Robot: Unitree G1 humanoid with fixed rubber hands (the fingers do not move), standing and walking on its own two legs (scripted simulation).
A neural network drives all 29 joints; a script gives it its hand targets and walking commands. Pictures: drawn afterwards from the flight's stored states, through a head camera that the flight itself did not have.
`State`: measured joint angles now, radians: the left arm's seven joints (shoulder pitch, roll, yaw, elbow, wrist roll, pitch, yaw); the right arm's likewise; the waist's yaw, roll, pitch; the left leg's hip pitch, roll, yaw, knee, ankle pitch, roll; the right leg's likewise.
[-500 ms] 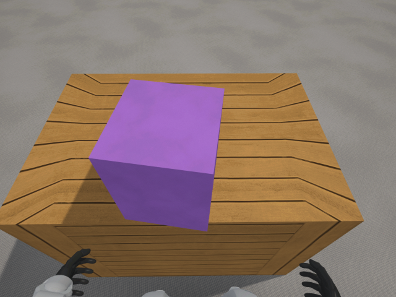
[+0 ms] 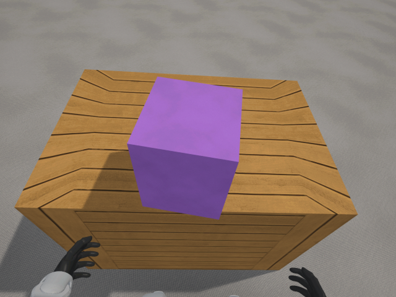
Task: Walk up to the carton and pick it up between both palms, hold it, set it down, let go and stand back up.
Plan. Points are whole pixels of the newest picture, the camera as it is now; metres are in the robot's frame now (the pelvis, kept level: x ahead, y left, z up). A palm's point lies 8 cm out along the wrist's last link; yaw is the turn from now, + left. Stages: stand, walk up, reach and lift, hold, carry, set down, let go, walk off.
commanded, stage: reach and lift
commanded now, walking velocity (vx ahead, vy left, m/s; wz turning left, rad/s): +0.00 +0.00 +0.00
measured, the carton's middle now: (189, 151) +0.45 +0.04 +0.01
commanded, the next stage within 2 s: none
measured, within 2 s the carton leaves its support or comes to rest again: neither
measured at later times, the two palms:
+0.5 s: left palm (65, 269) +0.19 +0.25 -0.02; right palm (310, 292) +0.16 -0.19 -0.01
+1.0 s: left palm (38, 259) +0.19 +0.28 +0.02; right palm (286, 287) +0.16 -0.13 +0.03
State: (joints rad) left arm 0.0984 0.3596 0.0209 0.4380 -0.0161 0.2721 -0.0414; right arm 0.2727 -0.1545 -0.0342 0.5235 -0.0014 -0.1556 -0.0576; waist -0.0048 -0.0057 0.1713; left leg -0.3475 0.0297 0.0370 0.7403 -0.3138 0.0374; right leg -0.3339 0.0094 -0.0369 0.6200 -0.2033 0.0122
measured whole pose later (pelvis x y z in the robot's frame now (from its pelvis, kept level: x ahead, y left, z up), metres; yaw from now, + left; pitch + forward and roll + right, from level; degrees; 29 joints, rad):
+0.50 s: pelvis -0.02 +0.00 +0.00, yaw +2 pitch -7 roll -2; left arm 0.11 0.33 0.02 0.35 -0.19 0.16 -0.11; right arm 0.31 -0.05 0.02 0.18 0.04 0.02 -0.21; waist 0.00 0.00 0.09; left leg -0.29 0.00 0.04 0.73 -0.32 0.04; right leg -0.30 0.01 -0.02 0.63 -0.23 -0.01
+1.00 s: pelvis -0.03 +0.04 +0.01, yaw +2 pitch -6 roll -6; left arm 0.19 0.34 0.01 0.10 -0.24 0.07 -0.05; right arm 0.34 -0.02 0.03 0.13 0.05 -0.15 -0.15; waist 0.00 0.00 0.11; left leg -0.29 0.01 0.04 0.67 -0.28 0.08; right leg -0.12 0.05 -0.02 0.47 -0.24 0.02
